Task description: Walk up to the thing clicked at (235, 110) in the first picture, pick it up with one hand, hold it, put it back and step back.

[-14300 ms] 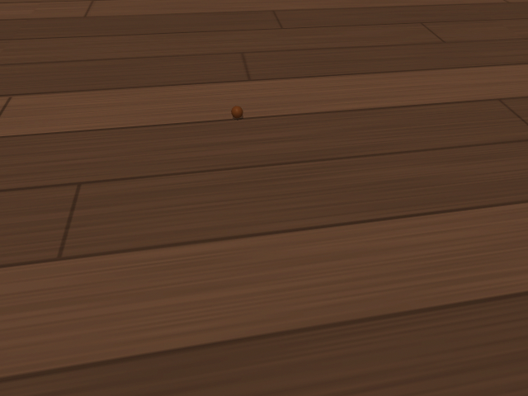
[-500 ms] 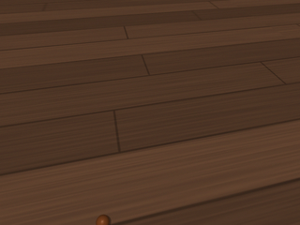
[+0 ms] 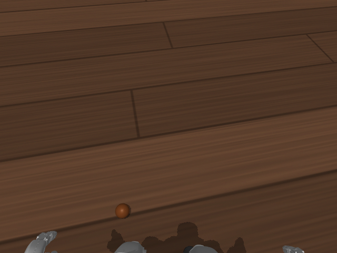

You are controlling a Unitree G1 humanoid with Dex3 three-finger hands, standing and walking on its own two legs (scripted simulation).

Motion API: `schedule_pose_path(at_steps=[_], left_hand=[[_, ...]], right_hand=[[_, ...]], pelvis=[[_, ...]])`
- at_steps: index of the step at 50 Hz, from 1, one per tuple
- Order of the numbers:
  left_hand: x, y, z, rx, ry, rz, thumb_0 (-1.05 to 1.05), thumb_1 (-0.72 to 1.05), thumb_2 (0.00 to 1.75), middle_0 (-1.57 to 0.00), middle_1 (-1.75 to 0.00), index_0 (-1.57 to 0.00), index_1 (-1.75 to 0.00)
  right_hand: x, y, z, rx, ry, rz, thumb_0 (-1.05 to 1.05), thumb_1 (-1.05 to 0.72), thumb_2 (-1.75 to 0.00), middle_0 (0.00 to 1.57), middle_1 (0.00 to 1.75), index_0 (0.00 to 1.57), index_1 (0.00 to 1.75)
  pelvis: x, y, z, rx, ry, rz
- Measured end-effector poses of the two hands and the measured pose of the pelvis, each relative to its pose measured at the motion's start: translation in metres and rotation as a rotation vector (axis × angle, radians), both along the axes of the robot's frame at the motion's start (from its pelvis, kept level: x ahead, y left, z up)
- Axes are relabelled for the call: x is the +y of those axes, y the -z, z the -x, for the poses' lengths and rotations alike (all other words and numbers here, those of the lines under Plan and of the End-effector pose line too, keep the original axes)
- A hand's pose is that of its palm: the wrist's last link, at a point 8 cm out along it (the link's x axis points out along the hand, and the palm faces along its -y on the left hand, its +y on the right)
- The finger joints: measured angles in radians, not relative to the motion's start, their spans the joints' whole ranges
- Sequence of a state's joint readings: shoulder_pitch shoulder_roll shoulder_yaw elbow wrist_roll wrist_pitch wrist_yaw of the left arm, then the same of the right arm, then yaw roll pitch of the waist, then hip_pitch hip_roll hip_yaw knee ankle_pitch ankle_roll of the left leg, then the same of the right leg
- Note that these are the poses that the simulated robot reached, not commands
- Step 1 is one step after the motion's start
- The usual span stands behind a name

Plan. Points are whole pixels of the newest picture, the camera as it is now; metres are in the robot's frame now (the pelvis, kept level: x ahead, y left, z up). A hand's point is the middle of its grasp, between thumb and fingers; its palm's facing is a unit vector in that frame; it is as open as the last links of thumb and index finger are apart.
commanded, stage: walk up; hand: left
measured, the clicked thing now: (122, 210) +0.37 +0.23 -0.73
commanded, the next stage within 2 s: stand in 1.88 s
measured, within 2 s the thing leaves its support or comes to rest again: neither
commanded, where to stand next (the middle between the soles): -0.02 +0.00 m, yaw -1 degrees
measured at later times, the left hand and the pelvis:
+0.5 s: hand out of the picture +0.01 +0.29 -0.16, palm faces -0.07 -0.93 -0.37, open 7.4 cm; pelvis -0.07 +0.02 -0.01, yaw -2 degrees
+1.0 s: hand out of the picture +0.04 +0.26 -0.14, palm faces -0.03 -0.94 -0.34, open 7.4 cm; pelvis -0.05 +0.01 +0.01, yaw -2 degrees
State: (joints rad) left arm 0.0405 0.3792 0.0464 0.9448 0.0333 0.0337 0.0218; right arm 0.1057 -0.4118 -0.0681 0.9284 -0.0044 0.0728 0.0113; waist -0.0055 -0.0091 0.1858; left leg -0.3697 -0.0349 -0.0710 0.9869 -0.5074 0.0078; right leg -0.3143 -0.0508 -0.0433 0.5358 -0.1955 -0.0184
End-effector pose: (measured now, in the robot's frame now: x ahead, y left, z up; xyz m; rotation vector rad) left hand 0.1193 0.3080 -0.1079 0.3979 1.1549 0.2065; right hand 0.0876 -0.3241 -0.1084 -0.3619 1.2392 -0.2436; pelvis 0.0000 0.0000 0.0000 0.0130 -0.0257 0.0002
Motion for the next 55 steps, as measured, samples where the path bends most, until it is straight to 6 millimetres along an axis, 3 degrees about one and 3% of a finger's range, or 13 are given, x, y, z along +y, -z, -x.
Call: schedule_pose_path(at_steps=[6,11,17,23,27,31,40,55], left_hand=[[0.032,0.024,0.01,-0.06,-0.008,0.034,0.01,0.9,0.89,-0.21,-0.3,-0.21,-0.3],[0.041,0.028,0.044,0.008,-0.047,0.064,0.01,0.91,0.89,-0.2,-0.3,-0.2,-0.29],[0.042,0.025,0.088,0.099,-0.033,0.063,0.01,0.91,0.9,-0.2,-0.3,-0.2,-0.29],[0.03,0.02,0.105,0.085,-0.013,0.031,0.01,0.91,0.9,-0.2,-0.3,-0.2,-0.29],[0.015,0.008,0.113,0.046,-0.003,0.044,0.01,0.91,0.89,-0.2,-0.3,-0.2,-0.29],[0.009,0.001,0.114,0.011,-0.005,0.06,0.01,0.91,0.89,-0.21,-0.3,-0.21,-0.3],[0.008,0.008,0.101,-0.012,-0.016,0.088,0.01,0.91,0.89,-0.21,-0.3,-0.21,-0.29],[-0.003,-0.004,0.082,-0.015,-0.022,0.071,0.01,0.91,0.89,-0.21,-0.3,-0.21,-0.29]], right_hand=[[0.026,0.005,0.046,0.041,-0.019,0.056,0.0,-0.91,-0.9,0.2,0.3,0.2,0.3],[0.047,-0.009,0.076,0.059,-0.013,0.043,0.01,-0.9,-0.9,0.21,0.3,0.2,0.3],[0.047,-0.015,0.081,-0.025,-0.015,0.052,0.01,-0.9,-0.9,0.21,0.3,0.21,0.3],[0.027,-0.002,0.086,-0.079,-0.023,0.035,0.01,-0.9,-0.9,0.21,0.3,0.21,0.3],[0.024,0.001,0.088,-0.08,-0.008,0.004,0.01,-0.9,-0.9,0.21,0.3,0.2,0.3],[0.028,0.0,0.088,-0.084,-0.025,-0.015,0.01,-0.9,-0.9,0.21,0.3,0.2,0.3],[0.039,-0.006,0.093,-0.087,-0.034,-0.027,0.01,-0.9,-0.9,0.21,0.3,0.2,0.3],[0.025,-0.009,0.064,-0.115,-0.023,-0.035,0.01,-0.9,-0.9,0.21,0.3,0.2,0.3]], pelvis=[[0.028,0.019,0.025,-0.018,-0.017,-0.016],[0.034,0.008,0.036,-0.01,-0.023,0.018],[0.036,0.004,0.047,-0.011,0.017,0.03],[0.022,0.012,0.064,-0.027,0.042,0.039],[0.017,0.006,0.068,-0.035,0.038,0.027],[0.019,0.001,0.067,-0.028,0.026,0.016],[0.016,-0.001,0.063,-0.032,0.034,0.002],[0.006,-0.008,0.052,-0.029,0.028,0.014]])
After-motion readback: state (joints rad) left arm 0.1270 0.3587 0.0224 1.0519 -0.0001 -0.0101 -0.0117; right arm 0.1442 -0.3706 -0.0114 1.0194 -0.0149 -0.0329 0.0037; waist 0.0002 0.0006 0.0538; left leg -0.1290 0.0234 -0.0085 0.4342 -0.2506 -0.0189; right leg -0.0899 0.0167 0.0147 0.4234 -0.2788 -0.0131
